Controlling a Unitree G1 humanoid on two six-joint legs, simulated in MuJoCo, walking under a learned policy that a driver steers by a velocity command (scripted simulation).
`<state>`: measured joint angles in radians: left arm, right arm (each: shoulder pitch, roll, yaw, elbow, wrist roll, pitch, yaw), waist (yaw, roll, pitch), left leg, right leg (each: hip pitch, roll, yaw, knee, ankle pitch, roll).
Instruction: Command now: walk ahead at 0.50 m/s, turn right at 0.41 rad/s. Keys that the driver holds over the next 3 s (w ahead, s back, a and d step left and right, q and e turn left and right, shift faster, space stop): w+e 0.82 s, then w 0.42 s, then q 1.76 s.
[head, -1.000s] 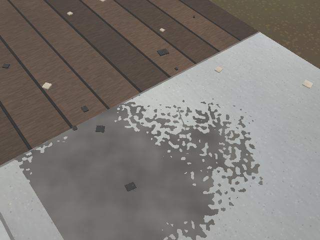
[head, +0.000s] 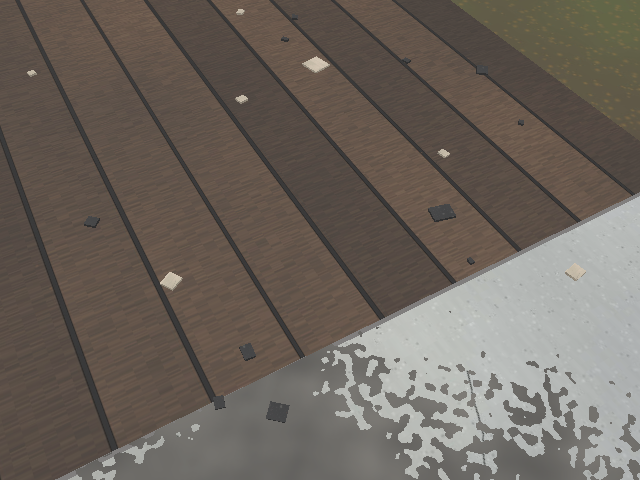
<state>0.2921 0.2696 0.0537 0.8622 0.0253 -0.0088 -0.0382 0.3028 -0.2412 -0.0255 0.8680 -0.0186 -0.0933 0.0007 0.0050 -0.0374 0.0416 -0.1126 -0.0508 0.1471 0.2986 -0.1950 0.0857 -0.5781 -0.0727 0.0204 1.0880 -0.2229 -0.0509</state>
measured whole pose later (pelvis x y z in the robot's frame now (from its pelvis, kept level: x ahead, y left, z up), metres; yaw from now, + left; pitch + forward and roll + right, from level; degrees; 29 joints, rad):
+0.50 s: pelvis +0.27 -0.06 -0.01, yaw -17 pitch +0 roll +0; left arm 0.29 0.28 0.07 0.85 0.00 -0.03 -0.01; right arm 0.18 -0.25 -0.03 0.78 -0.05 -0.05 0.01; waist 0.01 0.02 0.06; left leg -0.54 0.11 -0.04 1.13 -0.30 -0.02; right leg -0.22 0.14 0.00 0.40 -0.18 -0.15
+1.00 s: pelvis +0.55 -0.10 +0.00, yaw -33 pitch +1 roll +0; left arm 0.28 0.31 0.06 0.79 0.04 -0.03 -0.03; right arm 0.25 -0.26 -0.03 0.79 -0.03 -0.08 0.00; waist 0.00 -0.05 0.03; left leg -0.26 -0.02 0.05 0.42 -0.18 0.04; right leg -0.45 0.04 0.07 1.10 -0.34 -0.06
